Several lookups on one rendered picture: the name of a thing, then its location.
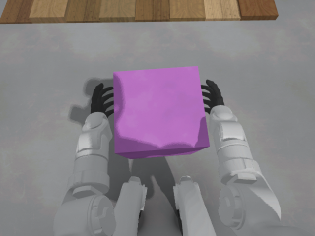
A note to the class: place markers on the robot right thigh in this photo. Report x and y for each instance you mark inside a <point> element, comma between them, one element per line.
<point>194,216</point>

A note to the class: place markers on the robot left forearm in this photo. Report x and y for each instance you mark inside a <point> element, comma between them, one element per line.
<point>91,160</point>

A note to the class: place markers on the robot right forearm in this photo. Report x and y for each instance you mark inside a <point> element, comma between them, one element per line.
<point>233,151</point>

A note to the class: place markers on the left robot hand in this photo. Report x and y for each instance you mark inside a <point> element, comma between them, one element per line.
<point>98,101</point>

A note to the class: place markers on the robot left upper arm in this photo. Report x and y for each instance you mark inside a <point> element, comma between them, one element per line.
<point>87,216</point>

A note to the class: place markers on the right robot hand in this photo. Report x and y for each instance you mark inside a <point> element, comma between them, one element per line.
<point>214,95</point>

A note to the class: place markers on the robot right upper arm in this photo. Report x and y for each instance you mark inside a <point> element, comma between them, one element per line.
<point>253,210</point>

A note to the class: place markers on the carton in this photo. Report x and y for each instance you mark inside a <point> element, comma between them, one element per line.
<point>159,112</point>

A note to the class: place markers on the robot left shin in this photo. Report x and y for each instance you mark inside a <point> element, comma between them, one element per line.
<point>133,178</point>

